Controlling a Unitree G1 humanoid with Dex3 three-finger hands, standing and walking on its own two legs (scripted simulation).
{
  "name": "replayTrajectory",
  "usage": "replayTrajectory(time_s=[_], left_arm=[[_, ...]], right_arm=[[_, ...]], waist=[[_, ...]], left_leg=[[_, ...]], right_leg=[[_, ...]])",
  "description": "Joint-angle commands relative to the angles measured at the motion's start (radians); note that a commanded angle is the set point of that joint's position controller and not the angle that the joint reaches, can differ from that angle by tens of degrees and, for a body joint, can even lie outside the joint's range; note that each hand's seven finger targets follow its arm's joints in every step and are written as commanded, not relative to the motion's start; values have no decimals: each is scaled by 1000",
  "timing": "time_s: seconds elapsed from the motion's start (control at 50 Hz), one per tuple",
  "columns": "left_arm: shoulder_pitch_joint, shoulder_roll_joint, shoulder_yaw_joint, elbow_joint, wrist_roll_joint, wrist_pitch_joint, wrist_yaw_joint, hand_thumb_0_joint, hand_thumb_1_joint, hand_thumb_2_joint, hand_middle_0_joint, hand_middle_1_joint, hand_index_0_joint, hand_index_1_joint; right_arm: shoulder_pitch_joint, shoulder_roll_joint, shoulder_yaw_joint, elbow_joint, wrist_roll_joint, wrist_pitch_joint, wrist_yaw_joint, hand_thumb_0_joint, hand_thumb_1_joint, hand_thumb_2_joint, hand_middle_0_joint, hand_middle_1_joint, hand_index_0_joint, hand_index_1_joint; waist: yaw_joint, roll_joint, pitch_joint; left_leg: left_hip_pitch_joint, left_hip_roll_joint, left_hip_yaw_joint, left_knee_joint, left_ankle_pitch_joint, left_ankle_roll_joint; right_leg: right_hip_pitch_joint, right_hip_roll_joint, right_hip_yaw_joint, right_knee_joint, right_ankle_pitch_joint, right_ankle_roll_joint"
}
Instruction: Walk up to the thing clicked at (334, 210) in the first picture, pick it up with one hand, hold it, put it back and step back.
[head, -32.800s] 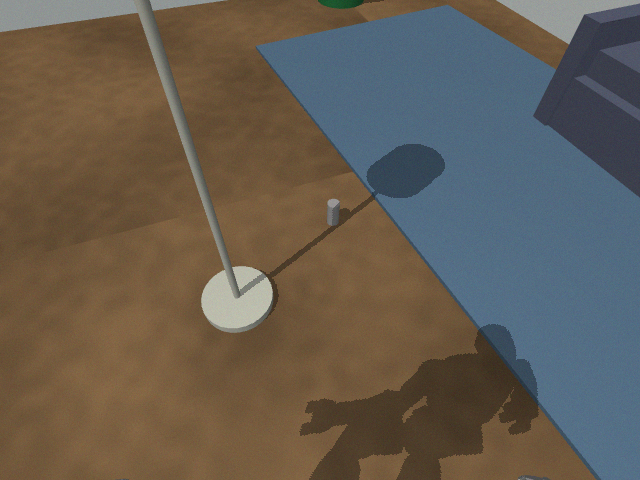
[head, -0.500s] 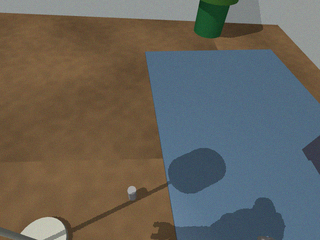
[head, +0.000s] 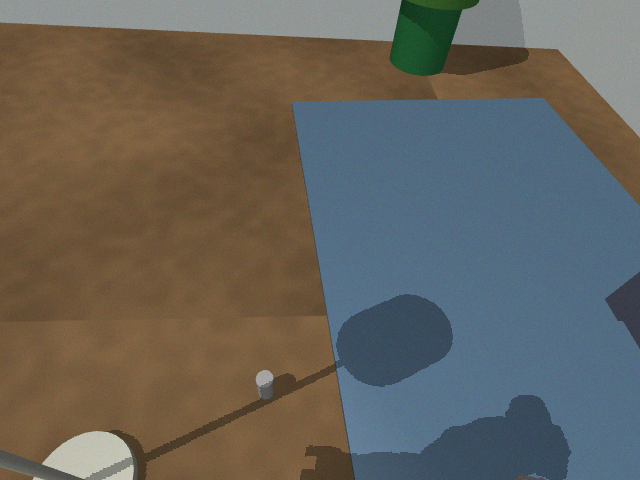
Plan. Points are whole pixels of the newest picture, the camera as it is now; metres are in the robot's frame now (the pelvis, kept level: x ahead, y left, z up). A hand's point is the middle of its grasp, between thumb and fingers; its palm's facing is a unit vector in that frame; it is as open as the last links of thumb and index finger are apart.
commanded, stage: walk up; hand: left
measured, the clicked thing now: (265, 385) +0.45 +0.13 -0.73
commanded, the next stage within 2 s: stand in 0.40 s
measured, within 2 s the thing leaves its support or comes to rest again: neither
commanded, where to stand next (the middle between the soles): +0.03 -0.05 m, yaw -8 degrees
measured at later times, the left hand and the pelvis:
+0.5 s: hand out of the picture +0.06 +0.25 -0.17, palm faces +0.03 -0.96 -0.29, open 7.4 cm; pelvis +0.00 +0.00 +0.00, yaw +0 degrees
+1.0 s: hand out of the picture +0.05 +0.27 -0.17, palm faces -0.01 -0.95 -0.31, open 7.4 cm; pelvis +0.00 +0.02 +0.00, yaw -2 degrees
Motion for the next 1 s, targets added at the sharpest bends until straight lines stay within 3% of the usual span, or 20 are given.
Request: replayTrajectory(time_s=[0.0, 0.06, 0.18, 0.34, 0.36, 0.38, 0.42, 0.48, 0.6, 0.66, 0.72, 0.76, 0.78, 0.82, 0.84, 0.88, 0.98], left_arm=[[-26, 187, 34, -66, 1, -19, 16, 0, 900, 900, -200, -300, -200, -300], [-27, 186, 34, -65, 1, -22, 16, 0, 900, 900, -200, -300, -200, -300], [-21, 187, 36, -65, 3, -23, 14, 0, 900, 900, -200, -300, -200, -300], [-24, 188, 35, -67, 0, -24, 15, 0, 900, 900, -200, -300, -200, -300], [-30, 189, 36, -68, 1, -24, 15, 0, 900, 900, -200, -300, -200, -300], [13, 169, 25, -56, -6, -24, 24, 0, 900, 900, -200, -300, -200, -300], [12, 190, 25, -51, -4, -26, 28, 0, 900, 900, -200, -300, -200, -300], [16, 187, 22, -53, -1, -25, 28, 0, 900, 900, -200, -300, -200, -300], [32, 183, 16, -46, -5, -24, 32, 0, 900, 900, -200, -300, -200, -300], [48, 174, 11, -44, -8, -23, 33, 0, 900, 900, -200, -300, -200, -300], [48, 175, 11, -45, -7, -24, 34, 0, 900, 900, -200, -300, -200, -300], [60, 170, 9, -45, -8, -24, 36, 0, 900, 900, -200, -300, -200, -300], [59, 171, 9, -43, -7, -23, 36, 0, 900, 900, -200, -300, -200, -300], [76, 166, 9, -41, -7, -17, 36, 0, 900, 900, -200, -300, -200, -300], [64, 168, 9, -42, -6, -16, 37, 0, 900, 900, -200, -300, -200, -300], [59, 174, 10, -42, -2, -18, 36, 0, 900, 900, -200, -300, -200, -300], [67, 169, 7, -47, -2, -25, 36, 0, 900, 900, -200, -300, -200, -300]], right_arm=[[-25, -229, -51, -62, 2, -25, -18, 0, -900, -900, 200, 300, 200, 300], [-37, -227, -48, -65, 0, -24, -15, 0, -900, -900, 200, 300, 200, 300], [-45, -231, -47, -64, -2, -26, -13, 0, -900, -900, 200, 300, 200, 300], [-28, -234, -49, -61, 0, -28, -14, 0, -900, -900, 200, 300, 200, 300], [-25, -228, -50, -61, 0, -27, -14, 0, -900, -900, 200, 300, 200, 300], [-35, -239, -45, -55, -6, -21, -16, 0, -900, -900, 200, 300, 200, 300], [-26, -225, -41, -60, -6, -16, -14, 0, -900, -900, 200, 300, 200, 300], [-27, -235, -42, -62, -4, -16, -11, 0, -900, -900, 200, 300, 200, 300], [-28, -235, -42, -61, -5, -14, -8, 0, -900, -900, 200, 300, 200, 300], [-34, -241, -45, -63, -5, -15, -9, 0, -900, -900, 200, 300, 200, 300], [-3, -236, -47, -57, -4, -14, -14, 0, -900, -900, 200, 300, 200, 300], [-18, -240, -49, -61, -3, -15, -15, 0, -900, -900, 200, 300, 200, 300], [3, -237, -49, -58, -2, -14, -16, 0, -900, -900, 200, 300, 200, 300], [-11, -248, -53, -58, -3, -14, -17, 0, -900, -900, 200, 300, 200, 300], [-32, -250, -54, -61, -2, -13, -15, 0, -900, -900, 200, 300, 200, 300], [-29, -236, -52, -60, -4, -10, -14, 0, -900, -900, 200, 300, 200, 300], [-45, -231, -52, -54, -1, -14, -8, 0, -900, -900, 200, 300, 200, 300]], waist=[[-11, 48, -78], [-7, 32, -69], [-2, 45, -52], [-5, 43, -74], [-7, 34, -78], [29, 72, -34], [13, 39, -18], [13, 21, -37], [11, 47, -68], [17, 63, -80], [2, 64, -86], [11, 52, -102], [-2, 58, -91], [6, 82, -76], [12, 63, -62], [6, 34, -42], [12, 37, -36]], left_leg=[[-4, 114, -100, -48, 282, -31], [-43, 105, -93, -53, 201, -19], [-64, 102, -98, -61, 135, -13], [-21, 105, -95, -43, 242, -15], [-26, 104, -92, -39, 245, -13], [-49, 115, -59, -29, 248, -10], [-72, 106, -46, -22, 238, -14], [-60, 113, -54, -35, 197, -12], [-9, 128, -73, -49, 241, -11], [34, 135, -75, -40, 310, -12], [68, 135, -67, -30, 422, -33], [87, 136, -58, -9, 435, -14], [86, 133, -62, -24, 444, -30], [90, 144, -83, -46, 368, -29], [46, 143, -81, -57, 273, -13], [0, 132, -75, -76, 185, -15], [-3, 121, -56, -67, 174, -17]], right_leg=[[30, -24, 68, -37, 135, -62], [49, -30, 71, -44, 135, -60], [42, -31, 70, -43, 120, -61], [41, -31, 68, -37, 160, -59], [49, -31, 66, -37, 160, -62], [39, -53, 82, -72, 141, -55], [41, -60, 86, -80, 144, -57], [36, -51, 79, -68, 121, -55], [21, -42, 77, -45, 122, -48], [0, -37, 78, -43, 125, -41], [-15, -32, 74, -27, 147, -35], [-8, -35, 73, -37, 171, -33], [-18, -29, 70, -24, 157, -31], [-44, -22, 71, -30, 100, -30], [-21, -27, 77, -40, 90, -33], [-6, -33, 80, -43, 98, -36], [-11, -48, 89, -59, 117, -41]])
